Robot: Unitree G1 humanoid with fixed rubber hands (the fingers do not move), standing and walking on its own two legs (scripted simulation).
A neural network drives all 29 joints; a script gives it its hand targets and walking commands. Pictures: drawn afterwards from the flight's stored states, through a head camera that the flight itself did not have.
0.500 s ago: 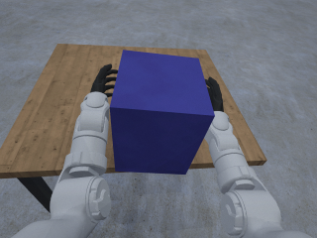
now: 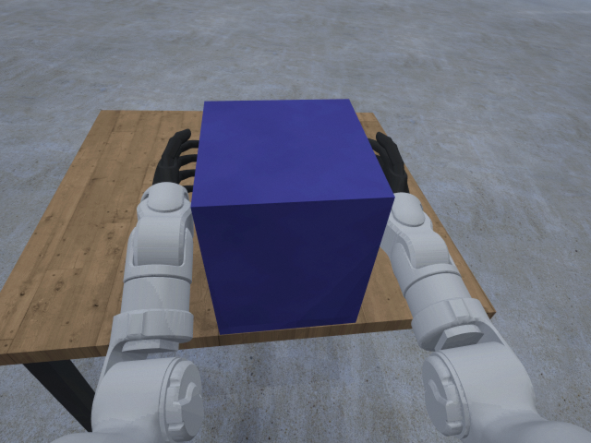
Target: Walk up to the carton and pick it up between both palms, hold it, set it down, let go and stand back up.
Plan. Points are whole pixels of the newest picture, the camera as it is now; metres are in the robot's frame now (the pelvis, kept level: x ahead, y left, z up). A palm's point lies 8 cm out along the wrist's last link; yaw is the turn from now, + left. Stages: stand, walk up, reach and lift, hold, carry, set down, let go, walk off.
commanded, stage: reach and lift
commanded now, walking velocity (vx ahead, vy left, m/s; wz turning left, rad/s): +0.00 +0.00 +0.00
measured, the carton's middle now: (283, 217) +0.38 -0.01 +0.13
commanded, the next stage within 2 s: hold in 1.42 s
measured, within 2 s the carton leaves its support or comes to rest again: neither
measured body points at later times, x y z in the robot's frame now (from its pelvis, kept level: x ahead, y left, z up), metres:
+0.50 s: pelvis -0.02 -0.01 +0.00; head -0.08 +0.02 +0.44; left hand +0.38 +0.15 +0.22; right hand +0.38 -0.15 +0.24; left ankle +0.02 +0.10 -0.75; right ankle +0.00 -0.12 -0.75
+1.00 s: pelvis -0.01 -0.01 +0.00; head -0.08 +0.02 +0.44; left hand +0.39 +0.14 +0.24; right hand +0.39 -0.15 +0.28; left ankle +0.02 +0.10 -0.75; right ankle +0.00 -0.12 -0.75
